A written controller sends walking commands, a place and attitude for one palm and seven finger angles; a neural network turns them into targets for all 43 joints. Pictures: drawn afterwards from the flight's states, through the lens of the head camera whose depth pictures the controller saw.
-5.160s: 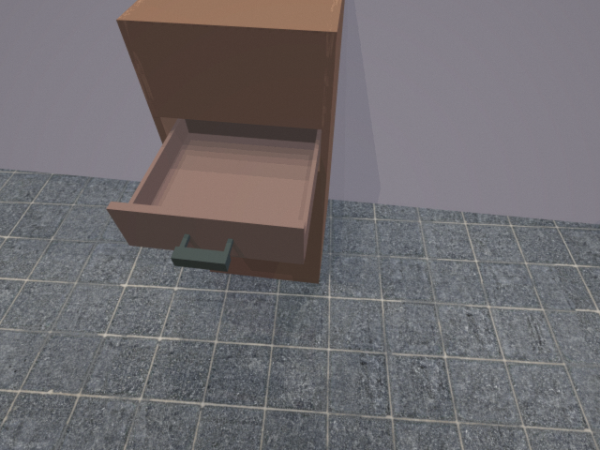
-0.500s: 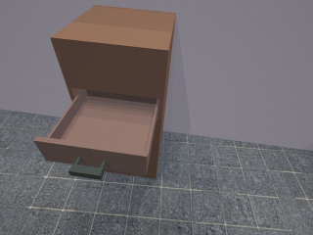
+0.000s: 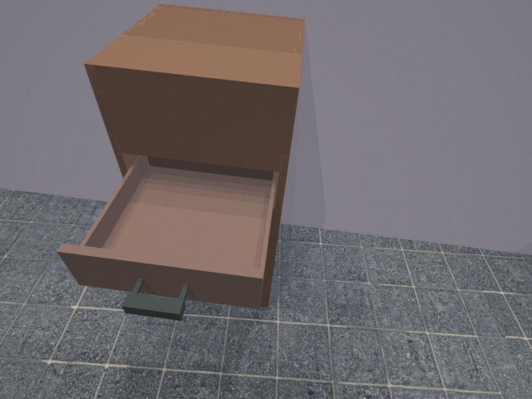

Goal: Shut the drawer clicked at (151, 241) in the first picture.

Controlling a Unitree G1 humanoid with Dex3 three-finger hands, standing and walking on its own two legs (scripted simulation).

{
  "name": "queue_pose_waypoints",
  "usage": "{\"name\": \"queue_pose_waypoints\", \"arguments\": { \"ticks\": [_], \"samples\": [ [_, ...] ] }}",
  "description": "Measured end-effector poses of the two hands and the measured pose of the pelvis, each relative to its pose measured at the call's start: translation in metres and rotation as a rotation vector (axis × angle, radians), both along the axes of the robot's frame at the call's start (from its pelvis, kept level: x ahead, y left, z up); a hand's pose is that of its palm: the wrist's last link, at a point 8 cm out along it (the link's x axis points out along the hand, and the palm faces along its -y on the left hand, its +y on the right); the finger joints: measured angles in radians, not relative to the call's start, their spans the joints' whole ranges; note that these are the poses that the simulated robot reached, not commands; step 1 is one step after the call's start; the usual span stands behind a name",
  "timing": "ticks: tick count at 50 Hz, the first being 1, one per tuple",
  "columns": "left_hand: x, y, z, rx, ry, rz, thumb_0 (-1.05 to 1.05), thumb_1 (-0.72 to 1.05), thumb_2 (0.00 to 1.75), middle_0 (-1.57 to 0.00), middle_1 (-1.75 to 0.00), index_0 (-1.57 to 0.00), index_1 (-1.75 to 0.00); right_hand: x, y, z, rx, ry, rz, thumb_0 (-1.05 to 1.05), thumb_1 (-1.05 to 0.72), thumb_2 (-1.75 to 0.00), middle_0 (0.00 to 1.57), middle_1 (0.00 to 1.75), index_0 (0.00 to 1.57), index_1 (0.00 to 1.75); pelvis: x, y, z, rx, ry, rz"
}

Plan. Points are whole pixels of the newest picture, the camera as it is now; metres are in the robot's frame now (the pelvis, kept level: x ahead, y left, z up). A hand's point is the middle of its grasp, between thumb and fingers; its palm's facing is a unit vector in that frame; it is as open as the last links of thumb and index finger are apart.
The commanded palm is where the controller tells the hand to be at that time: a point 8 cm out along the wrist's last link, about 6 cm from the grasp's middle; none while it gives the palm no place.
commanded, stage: come to a stop and stand still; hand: left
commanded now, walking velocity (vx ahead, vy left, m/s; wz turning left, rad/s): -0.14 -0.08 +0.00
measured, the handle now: (158, 295) +0.32 +0.23 -0.11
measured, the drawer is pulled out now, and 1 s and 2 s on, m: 0.30 0.30 0.30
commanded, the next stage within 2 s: look again from close up in 1.10 s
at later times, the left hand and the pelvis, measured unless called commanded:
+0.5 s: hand out of the picture +0.03 +0.17 -0.16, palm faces -0.03 -0.97 -0.22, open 7.3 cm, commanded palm none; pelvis -0.01 -0.01 +0.01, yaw -3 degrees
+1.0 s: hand out of the picture -0.06 +0.10 -0.16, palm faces +0.02 -1.00 -0.10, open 7.4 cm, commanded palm none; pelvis +0.00 -0.03 +0.01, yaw -2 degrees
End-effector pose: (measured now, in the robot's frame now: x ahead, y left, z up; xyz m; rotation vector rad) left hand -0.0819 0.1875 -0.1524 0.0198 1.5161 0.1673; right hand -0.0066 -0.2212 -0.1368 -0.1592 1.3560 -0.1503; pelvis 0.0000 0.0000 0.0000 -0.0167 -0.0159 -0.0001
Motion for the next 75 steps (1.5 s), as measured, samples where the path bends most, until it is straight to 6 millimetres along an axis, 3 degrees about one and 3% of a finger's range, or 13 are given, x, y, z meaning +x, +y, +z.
{"name": "queue_pose_waypoints", "arguments": {
  "ticks": [5, 11, 17, 24, 34, 40, 46, 55, 64, 75],
  "samples": [
    [0.041, 0.02, -0.001, 0.024, -0.032, -0.061, 0.01, 0.91, 0.9, -0.2, -0.3, -0.2, -0.3, 0.007, 0.013, 0.002, -0.022, -0.02, -0.032, 0.01, -0.92, -0.9, 0.2, 0.3, 0.2, 0.3, 0.008, 0.01, 0.002, 0.016, -0.008, -0.032],
    [0.095, 0.038, 0.004, 0.069, -0.134, -0.124, 0.01, 0.91, 0.9, -0.2, -0.3, -0.2, -0.29, -0.007, 0.022, -0.002, -0.001, 0.005, -0.075, 0.01, -0.92, -0.9, 0.2, 0.3, 0.2, 0.3, 0.004, 0.011, 0.002, 0.022, -0.022, -0.053],
    [0.123, 0.043, 0.01, 0.118, -0.219, -0.161, 0.01, 0.92, 0.9, -0.2, -0.3, -0.19, -0.29, -0.024, 0.022, -0.013, 0.04, 0.032, -0.101, 0.01, -0.92, -0.9, 0.2, 0.3, 0.2, 0.3, -0.006, 0.003, -0.001, 0.026, -0.03, -0.065],
    [0.114, 0.029, 0.02, 0.113, -0.226, -0.172, 0.01, 0.94, 0.9, -0.2, -0.3, -0.2, -0.29, -0.036, 0.015, -0.008, 0.074, 0.041, -0.116, 0.01, -0.91, -0.9, 0.2, 0.3, 0.2, 0.3, -0.011, -0.007, 0.007, 0.015, -0.018, -0.06],
    [0.06, -0.001, 0.017, 0.05, -0.106, -0.133, 0.01, 0.93, 0.9, -0.2, -0.3, -0.2, -0.29, -0.051, 0.001, 0.0, 0.063, 0.093, -0.101, 0.0, -0.9, -0.9, 0.2, 0.3, 0.2, 0.3, -0.008, -0.02, 0.012, 0.016, -0.003, -0.048],
    [0.033, -0.025, 0.014, 0.0, -0.041, -0.108, 0.01, 0.92, 0.9, -0.2, -0.3, -0.2, -0.3, -0.05, -0.003, 0.003, 0.056, 0.103, -0.093, 0.0, -0.9, -0.9, 0.2, 0.3, 0.2, 0.3, -0.005, -0.025, 0.013, 0.016, -0.006, -0.045],
    [0.022, -0.038, 0.014, -0.022, -0.019, -0.09, 0.01, 0.91, 0.9, -0.2, -0.3, -0.2, -0.3, -0.043, -0.002, 0.003, 0.063, 0.093, -0.082, 0.0, -0.9, -0.9, 0.2, 0.3, 0.2, 0.3, -0.003, -0.028, 0.013, 0.015, -0.007, -0.04],
    [0.03, -0.037, 0.015, -0.004, -0.041, -0.086, 0.01, 0.91, 0.9, -0.2, -0.3, -0.2, -0.3, -0.031, 0.003, 0.0, 0.083, 0.066, -0.076, 0.0, -0.9, -0.9, 0.2, 0.3, 0.2, 0.3, 0.001, -0.031, 0.013, 0.016, -0.007, -0.038],
    [0.047, -0.022, 0.013, 0.034, -0.078, -0.112, 0.01, 0.91, 0.9, -0.2, -0.3, -0.2, -0.3, -0.028, 0.0, -0.006, 0.086, 0.065, -0.056, 0.01, -0.91, -0.9, 0.2, 0.3, 0.2, 0.3, -0.002, -0.027, 0.007, -0.004, 0.007, -0.017],
    [0.1, 0.018, 0.018, 0.109, -0.169, -0.124, 0.01, 0.91, 0.9, -0.2, -0.3, -0.2, -0.3, -0.013, 0.001, -0.009, 0.066, 0.042, -0.03, 0.01, -0.91, -0.9, 0.2, 0.3, 0.2, 0.3, 0.011, -0.015, 0.005, 0.014, 0.008, -0.012]
  ]
}}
